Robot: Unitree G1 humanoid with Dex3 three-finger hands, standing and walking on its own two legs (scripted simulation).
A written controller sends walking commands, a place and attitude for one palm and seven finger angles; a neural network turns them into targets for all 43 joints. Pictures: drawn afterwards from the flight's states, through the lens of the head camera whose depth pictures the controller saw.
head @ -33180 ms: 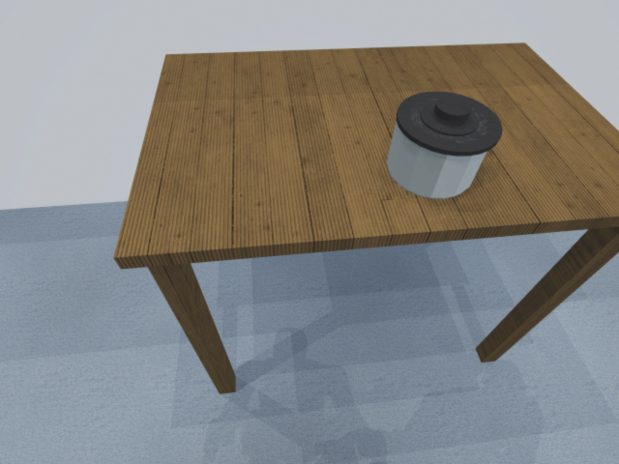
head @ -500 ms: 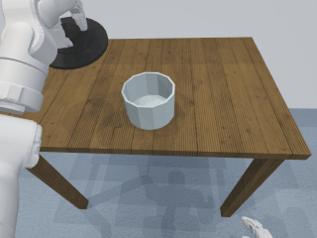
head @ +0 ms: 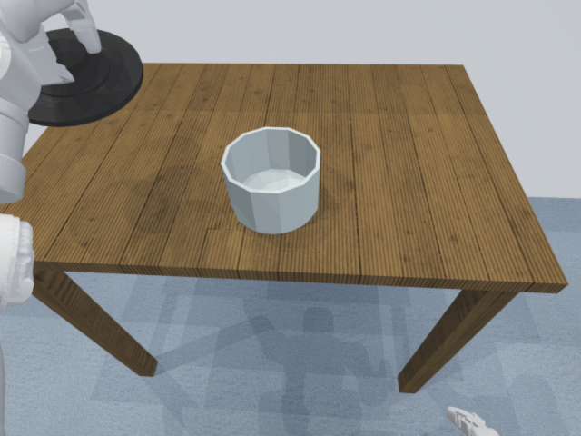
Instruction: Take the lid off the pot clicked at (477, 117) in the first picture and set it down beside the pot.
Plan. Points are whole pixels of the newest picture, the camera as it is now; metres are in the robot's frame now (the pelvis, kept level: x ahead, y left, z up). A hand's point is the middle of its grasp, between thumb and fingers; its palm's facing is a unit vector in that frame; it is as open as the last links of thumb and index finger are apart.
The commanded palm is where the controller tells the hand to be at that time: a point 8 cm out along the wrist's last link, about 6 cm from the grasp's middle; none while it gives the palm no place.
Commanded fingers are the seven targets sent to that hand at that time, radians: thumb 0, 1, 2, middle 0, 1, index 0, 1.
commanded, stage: move the lid sideways beside the pot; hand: left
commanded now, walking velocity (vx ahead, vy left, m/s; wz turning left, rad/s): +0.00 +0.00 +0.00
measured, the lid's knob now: (63, 57) +0.49 +0.27 +0.28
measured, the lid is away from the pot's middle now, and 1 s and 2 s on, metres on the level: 0.24 0.23 0.23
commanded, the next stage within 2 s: lower the lid onto the table in 0.08 s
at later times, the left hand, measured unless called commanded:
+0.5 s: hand (69, 71) +0.47 +0.26 +0.27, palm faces -0.19 -0.07 -0.98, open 8.2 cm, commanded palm +0.45 +0.26 +0.34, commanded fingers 0.00 0.52 1.17 -0.81 -0.89 -0.82 -0.89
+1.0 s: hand (86, 100) +0.47 +0.26 +0.23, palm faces -0.25 -0.06 -0.97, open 8.2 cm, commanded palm +0.45 +0.26 +0.30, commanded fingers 0.00 0.52 1.17 -0.81 -0.89 -0.82 -0.89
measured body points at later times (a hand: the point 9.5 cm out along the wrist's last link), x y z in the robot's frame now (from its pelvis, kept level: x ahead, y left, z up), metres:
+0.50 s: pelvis +0.01 +0.01 +0.00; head +0.04 -0.01 +0.45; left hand +0.47 +0.26 +0.32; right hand +0.12 -0.25 -0.13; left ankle +0.00 +0.06 -0.74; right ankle +0.00 -0.12 -0.74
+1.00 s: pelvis +0.01 +0.01 +0.00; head +0.04 -0.01 +0.45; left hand +0.48 +0.26 +0.29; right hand +0.11 -0.25 -0.12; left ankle +0.00 +0.06 -0.74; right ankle +0.00 -0.12 -0.74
